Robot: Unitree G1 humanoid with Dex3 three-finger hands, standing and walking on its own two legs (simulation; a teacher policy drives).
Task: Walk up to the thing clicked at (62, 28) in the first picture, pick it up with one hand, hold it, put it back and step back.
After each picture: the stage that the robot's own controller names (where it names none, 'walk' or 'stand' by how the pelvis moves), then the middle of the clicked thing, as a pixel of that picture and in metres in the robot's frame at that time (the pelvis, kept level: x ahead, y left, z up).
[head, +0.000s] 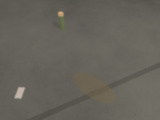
stand; (61, 21) +1.77 +0.27 -0.65
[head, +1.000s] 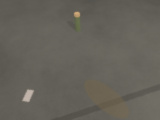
walk; (77, 22) +1.65 +0.17 -0.64
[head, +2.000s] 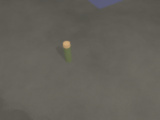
walk; (67, 52) +1.11 +0.22 -0.64
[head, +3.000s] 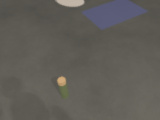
walk; (63, 88) +0.75 +0.23 -0.65
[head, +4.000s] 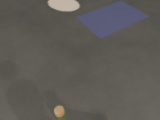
stand; (61, 117) +0.47 +0.20 -0.63
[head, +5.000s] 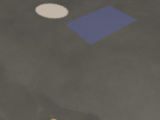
stand; out of the picture +0.41 +0.22 -0.65
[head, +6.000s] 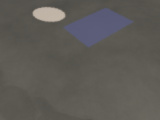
stand; out of the picture +0.39 +0.23 -0.65
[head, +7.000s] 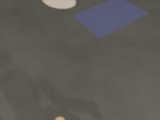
stand; out of the picture +0.36 +0.18 -0.64
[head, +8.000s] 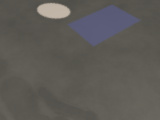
stand; out of the picture +0.35 +0.21 -0.66
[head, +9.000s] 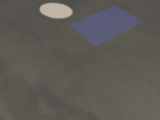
stand; out of the picture +0.35 +0.20 -0.66
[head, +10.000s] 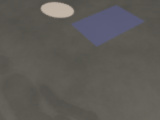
stand; out of the picture +0.35 +0.20 -0.66
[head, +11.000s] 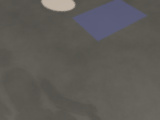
go down; out of the picture +0.36 +0.19 -0.65
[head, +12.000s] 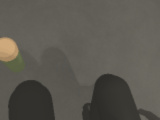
go down; (12, 58) +0.43 +0.24 -0.24
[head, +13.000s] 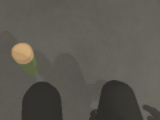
approach; (27, 62) +0.43 +0.23 -0.25
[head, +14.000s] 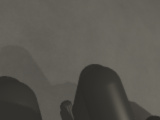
close in; out of the picture +0.41 +0.28 -0.16
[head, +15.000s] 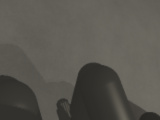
close; out of the picture +0.41 +0.28 -0.16
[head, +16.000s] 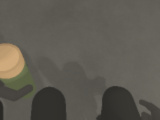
lift; (17, 77) +0.33 +0.22 -0.02
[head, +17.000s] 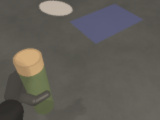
hold; (37, 86) +0.32 +0.16 +0.08
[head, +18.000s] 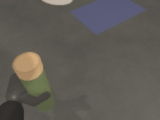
hold; (38, 86) +0.33 +0.16 +0.04
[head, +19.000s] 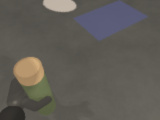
hold; (39, 90) +0.31 +0.16 +0.05
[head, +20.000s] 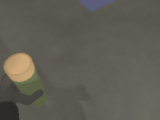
crouch; (30, 84) +0.34 +0.18 -0.02
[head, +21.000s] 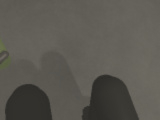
lower; out of the picture +0.44 +0.25 -0.07
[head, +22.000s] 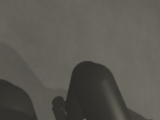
lower; out of the picture +0.42 +0.29 -0.16
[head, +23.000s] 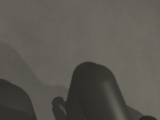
lower; out of the picture +0.42 +0.30 -0.16
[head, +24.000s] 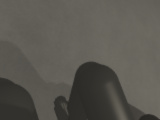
lower; out of the picture +0.42 +0.30 -0.16
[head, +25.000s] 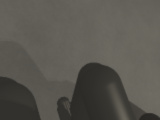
lower; out of the picture +0.40 +0.30 -0.16
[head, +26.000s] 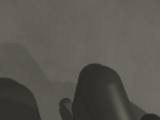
open; out of the picture +0.40 +0.29 -0.16
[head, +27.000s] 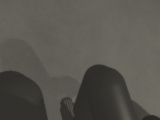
stand; out of the picture +0.40 +0.28 -0.17
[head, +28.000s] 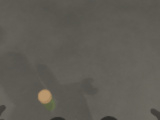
stand; (47, 101) +0.40 +0.20 -0.49
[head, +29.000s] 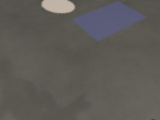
stand; out of the picture +0.37 +0.19 -0.60
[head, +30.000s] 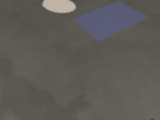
stand; out of the picture +0.37 +0.18 -0.60
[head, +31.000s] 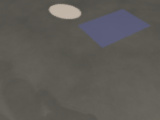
stand; out of the picture +0.38 +0.17 -0.64
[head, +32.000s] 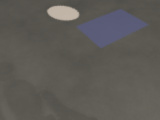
stand; out of the picture +0.38 +0.18 -0.66
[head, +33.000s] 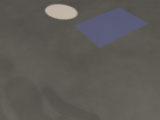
stand; out of the picture +0.35 +0.20 -0.66
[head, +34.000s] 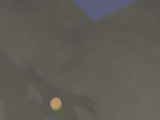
walk; (57, 108) +0.42 +0.15 -0.64
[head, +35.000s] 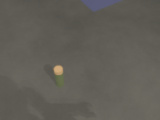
walk; (59, 77) +0.70 +0.18 -0.64
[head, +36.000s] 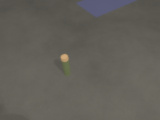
stand; (66, 65) +1.00 +0.23 -0.64
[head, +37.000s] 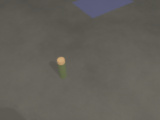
stand; (62, 68) +0.95 +0.20 -0.65
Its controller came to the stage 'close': yes
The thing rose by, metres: 0.69
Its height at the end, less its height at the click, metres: +0.00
